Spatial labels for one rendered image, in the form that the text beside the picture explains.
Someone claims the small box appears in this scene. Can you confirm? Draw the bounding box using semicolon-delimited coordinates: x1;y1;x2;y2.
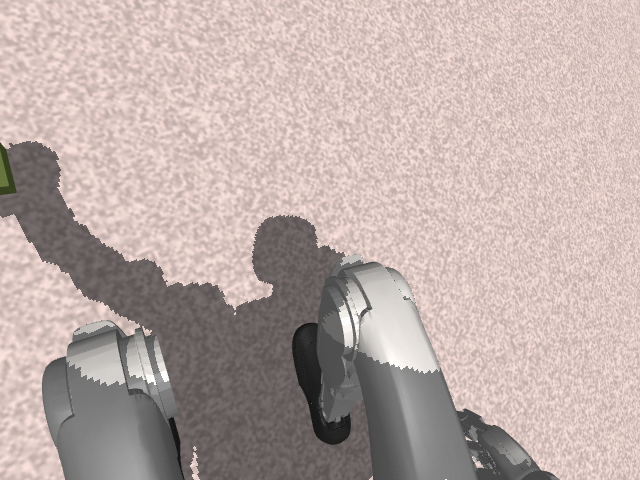
0;143;17;195

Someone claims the right robot hand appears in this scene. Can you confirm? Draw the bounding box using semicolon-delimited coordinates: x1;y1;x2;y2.
457;409;541;480

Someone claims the right robot foot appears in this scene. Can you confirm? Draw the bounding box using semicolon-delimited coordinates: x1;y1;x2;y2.
292;323;351;445

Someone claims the left robot foot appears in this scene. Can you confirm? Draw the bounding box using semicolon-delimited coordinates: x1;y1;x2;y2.
169;417;185;480

